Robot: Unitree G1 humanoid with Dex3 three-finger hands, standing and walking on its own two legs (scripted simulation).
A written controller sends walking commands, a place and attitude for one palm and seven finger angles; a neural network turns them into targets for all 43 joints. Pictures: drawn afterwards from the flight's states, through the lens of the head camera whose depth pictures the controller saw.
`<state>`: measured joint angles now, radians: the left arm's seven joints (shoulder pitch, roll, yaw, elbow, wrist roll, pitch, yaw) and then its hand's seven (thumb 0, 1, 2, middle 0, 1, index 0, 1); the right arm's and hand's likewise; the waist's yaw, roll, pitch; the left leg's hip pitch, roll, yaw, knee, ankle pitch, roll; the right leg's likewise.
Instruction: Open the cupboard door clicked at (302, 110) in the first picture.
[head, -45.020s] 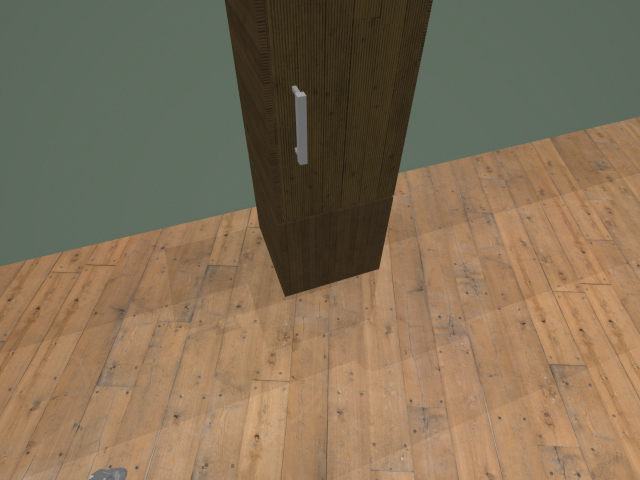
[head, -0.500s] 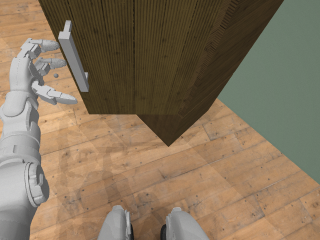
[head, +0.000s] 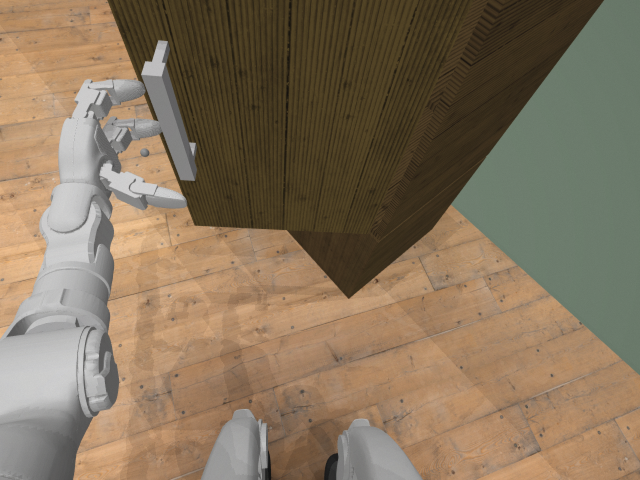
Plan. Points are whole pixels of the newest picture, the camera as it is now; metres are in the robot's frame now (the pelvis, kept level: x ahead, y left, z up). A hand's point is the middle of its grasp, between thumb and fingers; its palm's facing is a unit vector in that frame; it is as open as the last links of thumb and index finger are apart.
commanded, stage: slide the fingers in behind the handle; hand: left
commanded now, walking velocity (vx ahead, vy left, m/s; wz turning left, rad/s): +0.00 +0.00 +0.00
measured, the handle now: (176, 118) +0.54 +0.17 +0.07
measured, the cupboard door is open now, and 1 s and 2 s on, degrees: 49 47 47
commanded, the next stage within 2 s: move the hooked fingers beside the handle in 0.60 s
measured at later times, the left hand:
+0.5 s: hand (156, 149) +0.49 +0.19 +0.06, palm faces +0.06 -1.00 -0.01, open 15.2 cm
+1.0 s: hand (178, 149) +0.50 +0.17 +0.06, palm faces -0.02 -1.00 +0.00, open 14.2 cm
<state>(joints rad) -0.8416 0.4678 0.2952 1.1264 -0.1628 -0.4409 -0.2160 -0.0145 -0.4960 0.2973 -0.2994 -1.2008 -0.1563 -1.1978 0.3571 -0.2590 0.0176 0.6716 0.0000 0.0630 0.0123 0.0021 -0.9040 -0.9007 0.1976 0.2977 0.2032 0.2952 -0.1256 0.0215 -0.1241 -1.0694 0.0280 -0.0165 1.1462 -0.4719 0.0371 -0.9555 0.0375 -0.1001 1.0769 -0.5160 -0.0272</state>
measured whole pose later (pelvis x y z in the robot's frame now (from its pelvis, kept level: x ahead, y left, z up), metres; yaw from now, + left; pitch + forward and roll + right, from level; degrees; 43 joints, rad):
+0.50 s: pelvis +0.00 +0.00 +0.00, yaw +1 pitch +23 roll -5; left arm -0.90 0.42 0.22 1.15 -0.15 -0.46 -0.13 -0.01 -0.50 0.30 -0.30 -1.20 -0.03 -1.16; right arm 0.34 -0.25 0.01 0.68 -0.02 0.05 0.03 0.00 -0.90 -0.90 0.20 0.30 0.20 0.30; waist -0.12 0.03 -0.13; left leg -1.10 0.01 -0.03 1.16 -0.47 0.04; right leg -0.98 0.02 -0.12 1.09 -0.52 -0.02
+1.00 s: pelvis +0.00 +0.01 +0.00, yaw -2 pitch +22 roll -4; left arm -0.82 0.41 0.35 1.13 -0.09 -0.47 -0.19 -0.01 -0.50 0.30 -0.30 -1.20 -0.25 -1.19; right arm 0.35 -0.25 0.03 0.62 0.00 0.08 0.02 0.00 -0.90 -0.90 0.20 0.30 0.20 0.30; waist -0.16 0.03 -0.13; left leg -1.05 0.04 0.02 1.15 -0.49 0.05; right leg -0.96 0.04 -0.06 1.08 -0.52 -0.01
